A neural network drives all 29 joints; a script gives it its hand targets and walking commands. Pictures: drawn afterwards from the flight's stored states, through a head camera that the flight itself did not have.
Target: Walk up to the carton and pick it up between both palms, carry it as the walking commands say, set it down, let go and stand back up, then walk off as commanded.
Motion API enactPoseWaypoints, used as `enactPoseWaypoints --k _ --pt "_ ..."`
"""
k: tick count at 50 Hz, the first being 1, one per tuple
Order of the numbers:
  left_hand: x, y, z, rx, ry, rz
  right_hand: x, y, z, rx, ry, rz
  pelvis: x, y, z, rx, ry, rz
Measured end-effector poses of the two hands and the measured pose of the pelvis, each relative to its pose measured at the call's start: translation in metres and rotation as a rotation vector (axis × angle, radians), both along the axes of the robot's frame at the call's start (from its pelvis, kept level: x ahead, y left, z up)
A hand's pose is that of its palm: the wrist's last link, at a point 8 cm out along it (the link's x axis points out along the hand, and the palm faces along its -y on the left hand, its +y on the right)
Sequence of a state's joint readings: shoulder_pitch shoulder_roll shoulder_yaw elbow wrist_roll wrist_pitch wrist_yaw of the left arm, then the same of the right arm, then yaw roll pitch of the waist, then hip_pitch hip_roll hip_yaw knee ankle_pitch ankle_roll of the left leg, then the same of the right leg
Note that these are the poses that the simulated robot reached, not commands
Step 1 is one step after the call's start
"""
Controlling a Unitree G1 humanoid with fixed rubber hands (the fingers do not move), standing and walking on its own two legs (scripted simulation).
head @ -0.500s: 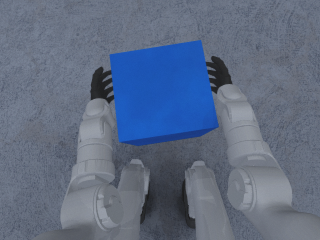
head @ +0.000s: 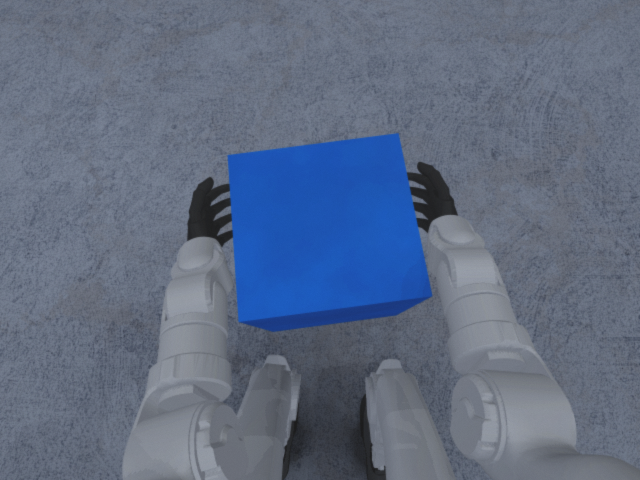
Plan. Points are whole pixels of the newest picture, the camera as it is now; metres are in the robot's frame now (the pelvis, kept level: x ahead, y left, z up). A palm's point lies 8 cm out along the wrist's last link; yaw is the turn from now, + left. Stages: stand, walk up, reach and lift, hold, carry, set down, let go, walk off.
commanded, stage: reach and lift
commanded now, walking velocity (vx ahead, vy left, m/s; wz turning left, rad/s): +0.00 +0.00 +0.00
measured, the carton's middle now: (325, 248) +0.41 +0.02 -0.12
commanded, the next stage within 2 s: none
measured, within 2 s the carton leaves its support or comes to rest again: neither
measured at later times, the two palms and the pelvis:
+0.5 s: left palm (182, 234) +0.37 +0.17 +0.03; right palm (458, 213) +0.41 -0.13 +0.02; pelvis +0.02 +0.00 +0.07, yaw +0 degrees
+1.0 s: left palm (144, 217) +0.36 +0.17 +0.11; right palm (482, 196) +0.39 -0.12 +0.10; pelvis +0.04 +0.00 +0.13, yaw +0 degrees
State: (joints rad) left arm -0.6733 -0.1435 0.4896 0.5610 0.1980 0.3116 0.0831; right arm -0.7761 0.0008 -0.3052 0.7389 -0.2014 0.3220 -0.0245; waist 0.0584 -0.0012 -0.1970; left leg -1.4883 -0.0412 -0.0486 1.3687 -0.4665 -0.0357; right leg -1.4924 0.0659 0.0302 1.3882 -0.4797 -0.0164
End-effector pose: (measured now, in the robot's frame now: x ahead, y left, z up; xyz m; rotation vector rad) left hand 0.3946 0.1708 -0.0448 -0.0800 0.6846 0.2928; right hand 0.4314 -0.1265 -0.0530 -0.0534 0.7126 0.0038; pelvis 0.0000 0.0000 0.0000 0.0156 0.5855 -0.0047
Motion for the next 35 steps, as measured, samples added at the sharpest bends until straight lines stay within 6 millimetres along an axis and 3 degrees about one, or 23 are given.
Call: enactPoseWaypoints --k 35 --pt "-0.027 0.001 0.106 -0.001 -0.006 -0.001 -0.03 0.001 0.104 0.016 -0.003 -0.016 0.029 0.003 0.093 -0.005 -0.186 -0.001"
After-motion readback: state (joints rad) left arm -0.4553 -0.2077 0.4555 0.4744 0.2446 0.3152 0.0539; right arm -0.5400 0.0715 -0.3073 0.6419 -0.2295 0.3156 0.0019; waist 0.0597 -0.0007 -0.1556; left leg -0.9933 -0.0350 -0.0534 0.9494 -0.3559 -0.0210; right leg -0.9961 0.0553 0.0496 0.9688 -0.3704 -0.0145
